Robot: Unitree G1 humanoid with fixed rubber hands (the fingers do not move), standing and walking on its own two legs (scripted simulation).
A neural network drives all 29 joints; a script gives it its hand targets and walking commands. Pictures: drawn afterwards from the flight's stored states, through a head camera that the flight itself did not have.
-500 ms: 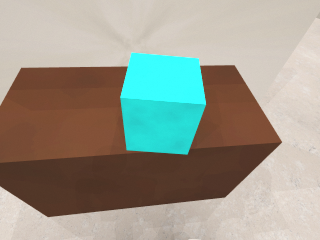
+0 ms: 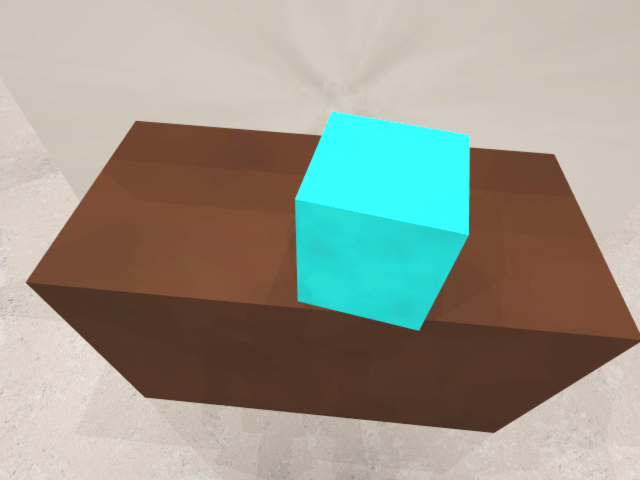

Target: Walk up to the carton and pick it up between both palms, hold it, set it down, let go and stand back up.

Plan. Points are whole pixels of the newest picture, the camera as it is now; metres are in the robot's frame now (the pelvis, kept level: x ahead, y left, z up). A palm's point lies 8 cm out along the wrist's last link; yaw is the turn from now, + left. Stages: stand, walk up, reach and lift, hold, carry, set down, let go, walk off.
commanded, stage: walk up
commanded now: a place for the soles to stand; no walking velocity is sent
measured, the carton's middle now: (376, 224) +0.48 -0.06 +0.01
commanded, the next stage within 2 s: none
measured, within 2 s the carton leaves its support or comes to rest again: neither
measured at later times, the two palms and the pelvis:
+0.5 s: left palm out of the picture +0.04 +0.24 -0.14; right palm out of the picture +0.08 -0.27 -0.12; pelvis +0.00 -0.02 -0.01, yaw +3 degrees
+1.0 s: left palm out of the picture -0.02 +0.20 -0.13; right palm out of the picture +0.14 -0.27 -0.13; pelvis +0.02 -0.05 +0.00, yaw +8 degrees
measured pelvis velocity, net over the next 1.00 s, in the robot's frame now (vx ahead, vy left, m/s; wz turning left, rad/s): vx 0.02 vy -0.05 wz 0.14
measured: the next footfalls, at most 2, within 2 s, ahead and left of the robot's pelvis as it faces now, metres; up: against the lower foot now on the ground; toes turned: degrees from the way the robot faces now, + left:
none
